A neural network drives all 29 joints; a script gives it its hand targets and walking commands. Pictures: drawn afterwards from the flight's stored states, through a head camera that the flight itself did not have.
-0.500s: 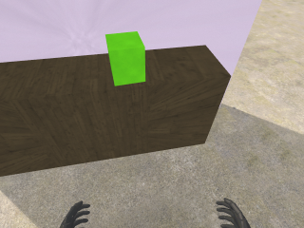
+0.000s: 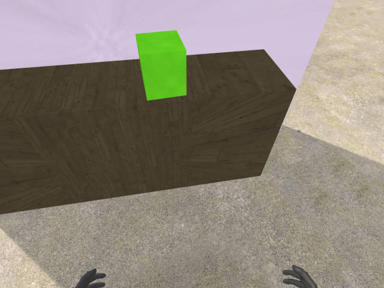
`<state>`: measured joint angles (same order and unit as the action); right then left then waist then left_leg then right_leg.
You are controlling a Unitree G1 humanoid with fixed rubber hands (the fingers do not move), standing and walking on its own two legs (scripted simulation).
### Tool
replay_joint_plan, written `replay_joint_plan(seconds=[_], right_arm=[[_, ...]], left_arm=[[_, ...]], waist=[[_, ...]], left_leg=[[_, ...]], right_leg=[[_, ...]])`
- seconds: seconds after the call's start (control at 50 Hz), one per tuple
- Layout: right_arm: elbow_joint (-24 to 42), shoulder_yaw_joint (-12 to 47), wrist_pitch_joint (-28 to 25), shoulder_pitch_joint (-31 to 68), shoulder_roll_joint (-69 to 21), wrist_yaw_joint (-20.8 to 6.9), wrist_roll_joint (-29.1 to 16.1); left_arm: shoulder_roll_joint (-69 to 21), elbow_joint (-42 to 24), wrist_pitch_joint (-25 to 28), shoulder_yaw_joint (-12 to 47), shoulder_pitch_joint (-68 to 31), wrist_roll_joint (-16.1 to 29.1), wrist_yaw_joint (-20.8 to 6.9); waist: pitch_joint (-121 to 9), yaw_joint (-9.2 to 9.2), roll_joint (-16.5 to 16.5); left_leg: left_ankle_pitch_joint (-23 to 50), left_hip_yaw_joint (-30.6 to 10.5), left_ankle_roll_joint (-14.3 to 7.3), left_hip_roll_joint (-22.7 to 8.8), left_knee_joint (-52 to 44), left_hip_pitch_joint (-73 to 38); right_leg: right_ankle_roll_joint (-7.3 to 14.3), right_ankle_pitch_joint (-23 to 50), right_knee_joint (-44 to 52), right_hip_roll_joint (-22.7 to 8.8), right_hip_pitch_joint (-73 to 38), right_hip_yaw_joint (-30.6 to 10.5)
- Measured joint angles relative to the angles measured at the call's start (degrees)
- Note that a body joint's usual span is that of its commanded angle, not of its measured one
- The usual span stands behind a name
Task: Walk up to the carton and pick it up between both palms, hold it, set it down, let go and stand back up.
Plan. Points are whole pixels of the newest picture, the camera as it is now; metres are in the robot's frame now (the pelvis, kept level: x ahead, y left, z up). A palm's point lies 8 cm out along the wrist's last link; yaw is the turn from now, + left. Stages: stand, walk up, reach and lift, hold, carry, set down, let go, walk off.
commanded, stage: stand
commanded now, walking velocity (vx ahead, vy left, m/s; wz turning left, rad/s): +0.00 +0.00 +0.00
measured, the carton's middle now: (161, 65) +0.92 +0.11 -0.01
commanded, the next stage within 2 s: walk up in 1.34 s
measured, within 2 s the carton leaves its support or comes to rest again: neither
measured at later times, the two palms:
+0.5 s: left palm out of the picture +0.09 +0.25 -0.09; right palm out of the picture +0.10 -0.24 -0.09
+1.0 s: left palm out of the picture +0.08 +0.25 -0.10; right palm out of the picture +0.10 -0.25 -0.09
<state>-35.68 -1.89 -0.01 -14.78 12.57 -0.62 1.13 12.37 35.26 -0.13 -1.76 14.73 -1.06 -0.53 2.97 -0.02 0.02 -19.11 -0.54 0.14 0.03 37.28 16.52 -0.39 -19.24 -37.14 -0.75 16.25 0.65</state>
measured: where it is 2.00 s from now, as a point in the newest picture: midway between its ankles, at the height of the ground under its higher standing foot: outside the picture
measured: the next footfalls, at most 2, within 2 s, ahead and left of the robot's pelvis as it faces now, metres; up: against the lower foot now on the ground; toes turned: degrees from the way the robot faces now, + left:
none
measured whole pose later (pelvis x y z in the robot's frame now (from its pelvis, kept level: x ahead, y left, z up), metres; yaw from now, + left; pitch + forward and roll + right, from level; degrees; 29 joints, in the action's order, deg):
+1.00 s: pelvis -0.01 +0.00 +0.00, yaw +1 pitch -2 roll +0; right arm -37.9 -1.3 0.0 -16.5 13.2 -0.4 0.8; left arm 13.2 37.8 -0.1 -1.0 17.1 -0.7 -0.4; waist 2.5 -0.1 0.1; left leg -16.8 -1.9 0.3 0.5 34.8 16.1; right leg -0.4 -17.3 -34.5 -1.2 15.2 1.8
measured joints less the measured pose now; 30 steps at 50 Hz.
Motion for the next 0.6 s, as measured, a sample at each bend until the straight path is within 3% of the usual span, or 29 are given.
replay_joint_plan(seconds=[0.6], right_arm=[[-1.4,0.3,-0.1,-1.3,0.4,0.1,-0.2]], left_arm=[[0.5,1.6,0.1,0.4,1.9,0.2,0.1]], waist=[[-0.3,-0.09,0.1]], left_leg=[[1.9,-0.8,0.0,0.3,-1.8,-0.2]], right_leg=[[-0.1,1.6,1.9,-0.3,-0.6,0.7]])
